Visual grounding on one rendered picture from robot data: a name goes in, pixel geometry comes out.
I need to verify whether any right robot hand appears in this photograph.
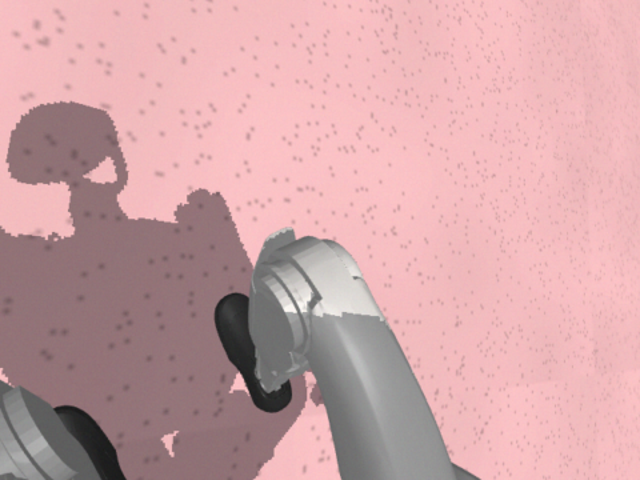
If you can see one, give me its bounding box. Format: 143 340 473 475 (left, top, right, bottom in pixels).
451 462 481 480

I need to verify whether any right robot foot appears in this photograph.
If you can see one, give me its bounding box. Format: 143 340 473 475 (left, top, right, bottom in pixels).
214 293 292 413

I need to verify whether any left robot foot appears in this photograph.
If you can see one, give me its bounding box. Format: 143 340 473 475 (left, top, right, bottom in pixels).
53 406 126 480

